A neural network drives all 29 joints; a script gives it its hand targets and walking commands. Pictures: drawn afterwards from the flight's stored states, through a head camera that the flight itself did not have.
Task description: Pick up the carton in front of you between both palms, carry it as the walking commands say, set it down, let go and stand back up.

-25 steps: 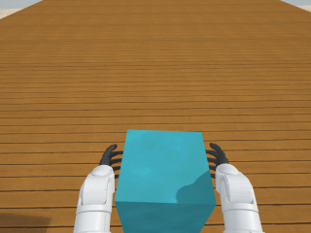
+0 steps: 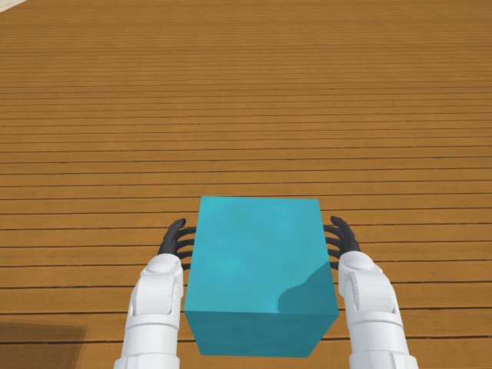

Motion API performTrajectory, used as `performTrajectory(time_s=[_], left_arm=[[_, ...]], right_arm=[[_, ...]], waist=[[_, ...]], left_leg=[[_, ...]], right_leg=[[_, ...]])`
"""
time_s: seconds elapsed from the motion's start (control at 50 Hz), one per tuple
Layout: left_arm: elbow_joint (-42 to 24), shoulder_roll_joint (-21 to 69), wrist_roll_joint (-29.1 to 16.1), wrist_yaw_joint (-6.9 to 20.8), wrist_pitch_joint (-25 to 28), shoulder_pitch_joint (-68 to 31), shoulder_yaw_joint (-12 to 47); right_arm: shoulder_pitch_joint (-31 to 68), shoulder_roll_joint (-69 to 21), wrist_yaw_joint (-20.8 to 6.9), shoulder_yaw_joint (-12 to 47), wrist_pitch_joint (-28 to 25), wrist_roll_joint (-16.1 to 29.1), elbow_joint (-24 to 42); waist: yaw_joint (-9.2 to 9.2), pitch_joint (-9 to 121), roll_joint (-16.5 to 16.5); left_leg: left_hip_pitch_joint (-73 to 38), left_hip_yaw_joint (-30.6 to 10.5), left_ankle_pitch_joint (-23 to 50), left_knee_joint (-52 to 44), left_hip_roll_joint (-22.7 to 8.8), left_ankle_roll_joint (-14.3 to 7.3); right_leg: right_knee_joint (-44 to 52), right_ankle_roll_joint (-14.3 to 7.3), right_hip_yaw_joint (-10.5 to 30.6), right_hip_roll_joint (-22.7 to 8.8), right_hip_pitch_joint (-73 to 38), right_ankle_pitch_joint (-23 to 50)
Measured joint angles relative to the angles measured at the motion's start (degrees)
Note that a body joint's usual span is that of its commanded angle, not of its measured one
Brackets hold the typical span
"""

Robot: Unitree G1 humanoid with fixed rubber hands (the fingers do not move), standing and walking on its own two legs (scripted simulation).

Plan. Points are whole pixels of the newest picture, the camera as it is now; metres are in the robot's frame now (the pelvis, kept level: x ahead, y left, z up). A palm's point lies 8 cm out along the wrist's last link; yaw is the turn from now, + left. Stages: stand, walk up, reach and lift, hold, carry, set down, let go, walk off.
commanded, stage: hold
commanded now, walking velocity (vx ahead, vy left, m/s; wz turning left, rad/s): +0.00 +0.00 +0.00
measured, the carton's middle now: (256, 280) +0.30 +0.00 -0.04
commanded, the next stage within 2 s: set down in 0.22 s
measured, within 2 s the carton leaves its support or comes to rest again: neither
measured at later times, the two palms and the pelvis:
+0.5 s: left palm (171, 262) +0.29 +0.15 +0.04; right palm (349, 262) +0.29 -0.15 +0.04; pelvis -0.04 +0.01 -0.01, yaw +0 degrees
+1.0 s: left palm (190, 292) +0.34 +0.15 -0.18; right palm (319, 296) +0.34 -0.14 -0.18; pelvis -0.06 +0.01 -0.11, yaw +1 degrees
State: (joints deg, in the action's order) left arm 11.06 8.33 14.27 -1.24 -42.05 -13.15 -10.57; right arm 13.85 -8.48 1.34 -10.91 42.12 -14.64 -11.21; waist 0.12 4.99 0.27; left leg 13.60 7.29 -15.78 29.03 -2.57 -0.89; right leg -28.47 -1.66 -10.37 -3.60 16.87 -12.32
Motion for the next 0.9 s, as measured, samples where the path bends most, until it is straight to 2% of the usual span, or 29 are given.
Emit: performTrajectory(time_s=[0.06,0.1,0.2,0.28,0.36,0.5,0.64,0.74,0.82,0.9], left_arm=[[-0.9,-0.1,0.5,0.4,0.2,0.6,0.4],[-0.6,-0.2,0.7,0.6,0.5,0.7,0.3],[1.8,0.1,1.2,0.9,1.1,-0.7,-0.5],[4.4,0.6,2.2,1.4,1.5,-2.6,-2.1],[9.9,2.0,4.9,2.2,3.0,-7.6,-7.0],[21.3,3.1,11.2,3.2,8.8,-18.9,-18.2],[25.3,2.4,14.9,4.3,15.3,-23.7,-23.0],[25.1,1.0,12.0,3.8,23.7,-23.7,-20.7],[24.1,-0.6,6.6,2.1,29.9,-23.5,-16.5],[22.0,-1.9,1.0,0.2,33.0,-23.0,-12.0]], right_arm=[[-0.2,0.0,-0.2,0.6,-0.1,-0.4,0.6],[-0.2,0.1,-0.2,0.9,-0.3,-0.7,0.4],[0.3,0.0,-0.2,0.1,-0.4,-1.4,-0.4],[1.6,-0.3,-0.5,-1.4,-0.4,-2.1,-1.9],[6.3,-1.6,-1.2,-6.6,-1.6,-4.5,-6.9],[18.4,-2.2,-2.7,-17.7,-7.0,-9.9,-18.8],[23.5,-2.9,-3.0,-22.3,-14.4,-14.0,-23.9],[22.8,-3.2,-2.2,-21.1,-23.2,-12.4,-22.7],[22.1,-1.8,-1.0,-18.0,-29.6,-7.6,-21.0],[20.9,-0.1,0.3,-14.1,-32.4,-1.7,-18.1]], waist=[[0.45,-4.5,0.7],[0.65,-6.0,1.1],[-0.14,-7.4,1.4],[-0.08,-7.7,1.4],[-0.15,-8.4,1.1],[-0.89,-10.9,1.0],[-0.12,-11.6,0.8],[-0.49,-12.2,0.5],[-1.04,-11.1,0.5],[-1.28,-7.1,0.8]], left_leg=[[-5.6,-5.1,2.9,-3.6,1.4,0.9],[-8.1,-7.0,1.6,-4.9,1.9,0.8],[-10.4,-7.3,2.2,-5.9,2.3,0.7],[-11.1,-7.2,2.4,-5.6,2.5,0.4],[-10.2,-8.2,1.8,-3.3,3.2,0.2],[-4.6,-11.2,-0.3,4.0,5.2,-0.2],[8.6,-11.8,-1.4,10.6,5.8,0.4],[22.9,-12.0,-1.9,16.2,6.5,0.7],[36.4,-11.8,-2.9,22.1,7.2,0.7],[49.3,-11.5,-4.9,28.9,7.7,0.7]], right_leg=[[4.2,0.9,3.9,2.1,-5.5,2.2],[6.0,0.9,5.2,2.9,-7.7,3.4],[7.5,0.8,6.7,3.2,-10.0,4.6],[7.2,0.9,7.6,3.3,-10.5,4.9],[4.6,0.9,9.7,4.2,-9.7,4.1],[-3.1,0.7,13.3,6.2,-4.8,0.6],[-9.4,0.9,13.5,6.7,8.1,-0.4],[-14.6,1.1,13.4,6.6,22.1,-0.9],[-20.5,1.5,13.5,6.5,35.6,-1.9],[-27.2,2.1,14.0,6.8,48.5,-3.7]])
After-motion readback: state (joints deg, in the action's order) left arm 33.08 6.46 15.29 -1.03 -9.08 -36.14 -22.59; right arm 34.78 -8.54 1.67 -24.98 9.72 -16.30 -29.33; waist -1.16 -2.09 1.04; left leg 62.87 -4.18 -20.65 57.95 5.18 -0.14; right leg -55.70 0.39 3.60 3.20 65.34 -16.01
